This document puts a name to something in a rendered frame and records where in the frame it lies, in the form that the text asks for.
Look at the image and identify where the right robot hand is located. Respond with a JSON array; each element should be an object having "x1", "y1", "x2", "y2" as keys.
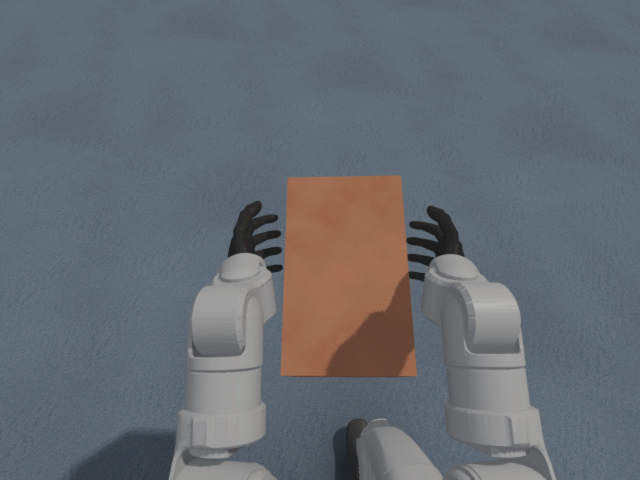
[{"x1": 406, "y1": 206, "x2": 465, "y2": 282}]

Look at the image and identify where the robot left upper arm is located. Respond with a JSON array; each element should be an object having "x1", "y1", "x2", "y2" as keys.
[{"x1": 176, "y1": 459, "x2": 274, "y2": 480}]

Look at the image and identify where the robot right thigh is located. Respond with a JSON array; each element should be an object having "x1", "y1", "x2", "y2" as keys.
[{"x1": 356, "y1": 426, "x2": 443, "y2": 480}]

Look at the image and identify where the right robot foot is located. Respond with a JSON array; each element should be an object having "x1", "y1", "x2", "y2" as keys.
[{"x1": 346, "y1": 418, "x2": 368, "y2": 480}]

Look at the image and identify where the left robot hand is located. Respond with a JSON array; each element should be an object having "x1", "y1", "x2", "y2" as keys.
[{"x1": 228, "y1": 201, "x2": 283, "y2": 273}]

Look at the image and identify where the right robot forearm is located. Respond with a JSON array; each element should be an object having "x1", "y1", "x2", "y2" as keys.
[{"x1": 421, "y1": 254, "x2": 556, "y2": 480}]

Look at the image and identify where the carton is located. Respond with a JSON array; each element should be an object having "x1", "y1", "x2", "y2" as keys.
[{"x1": 281, "y1": 175, "x2": 417, "y2": 377}]

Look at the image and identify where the left robot forearm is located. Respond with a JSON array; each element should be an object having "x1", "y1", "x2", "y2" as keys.
[{"x1": 169, "y1": 253, "x2": 277, "y2": 480}]

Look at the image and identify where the robot right upper arm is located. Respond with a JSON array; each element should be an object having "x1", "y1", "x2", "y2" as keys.
[{"x1": 442, "y1": 459, "x2": 548, "y2": 480}]

